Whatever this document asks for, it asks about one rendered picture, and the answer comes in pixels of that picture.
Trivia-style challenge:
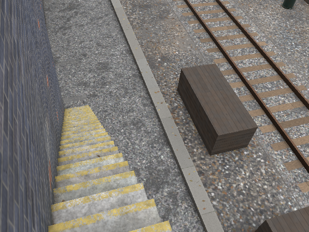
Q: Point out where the stairs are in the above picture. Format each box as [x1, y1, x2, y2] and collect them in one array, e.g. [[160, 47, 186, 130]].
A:
[[48, 105, 173, 232]]

